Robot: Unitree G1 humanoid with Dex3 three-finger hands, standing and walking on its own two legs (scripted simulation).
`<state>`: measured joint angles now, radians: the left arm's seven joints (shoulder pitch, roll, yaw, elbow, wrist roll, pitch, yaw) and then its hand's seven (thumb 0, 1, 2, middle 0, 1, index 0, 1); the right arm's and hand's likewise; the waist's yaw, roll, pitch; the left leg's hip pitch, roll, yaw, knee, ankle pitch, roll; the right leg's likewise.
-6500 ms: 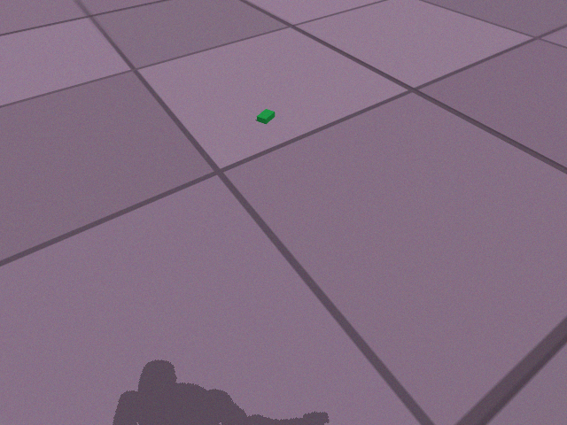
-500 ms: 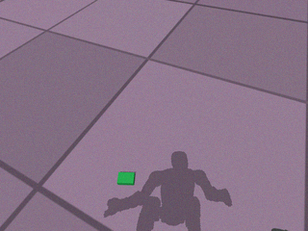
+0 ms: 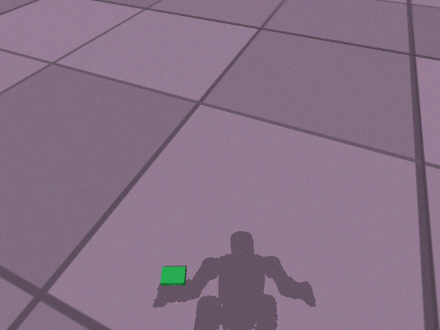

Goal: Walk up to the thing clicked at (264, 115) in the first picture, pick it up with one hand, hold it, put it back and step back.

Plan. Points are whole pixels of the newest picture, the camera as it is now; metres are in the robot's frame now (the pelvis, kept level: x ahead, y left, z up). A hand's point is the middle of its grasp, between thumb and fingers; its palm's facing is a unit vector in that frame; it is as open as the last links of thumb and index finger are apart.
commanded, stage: walk up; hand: left
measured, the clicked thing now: (173, 276) +0.49 +0.23 -0.75
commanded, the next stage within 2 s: stand in 0.82 s
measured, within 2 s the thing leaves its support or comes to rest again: neither
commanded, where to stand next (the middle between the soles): +0.11 +0.02 m, yaw -1 degrees
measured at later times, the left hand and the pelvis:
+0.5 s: hand out of the picture +0.09 +0.25 -0.14, palm faces -0.03 -0.93 -0.36, open 7.4 cm; pelvis +0.00 -0.01 +0.01, yaw -1 degrees
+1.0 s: hand out of the picture +0.11 +0.25 -0.14, palm faces -0.03 -0.94 -0.34, open 7.4 cm; pelvis +0.01 -0.01 +0.01, yaw -1 degrees
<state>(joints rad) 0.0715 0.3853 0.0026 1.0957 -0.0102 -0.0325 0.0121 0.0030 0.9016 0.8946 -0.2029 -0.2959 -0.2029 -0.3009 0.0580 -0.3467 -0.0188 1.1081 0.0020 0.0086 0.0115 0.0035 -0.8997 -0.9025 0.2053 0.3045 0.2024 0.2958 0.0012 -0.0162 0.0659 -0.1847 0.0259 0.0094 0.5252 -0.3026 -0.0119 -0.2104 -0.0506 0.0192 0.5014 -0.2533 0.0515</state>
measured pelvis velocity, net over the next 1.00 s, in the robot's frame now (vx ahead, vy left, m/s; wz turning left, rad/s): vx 0.01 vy -0.01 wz -0.01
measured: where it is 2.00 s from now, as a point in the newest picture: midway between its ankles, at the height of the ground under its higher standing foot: outside the picture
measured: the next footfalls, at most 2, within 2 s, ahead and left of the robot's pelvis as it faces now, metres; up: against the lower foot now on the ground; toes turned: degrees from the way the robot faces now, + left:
none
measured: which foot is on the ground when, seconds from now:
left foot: down 0.00-1.00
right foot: down 0.00-1.00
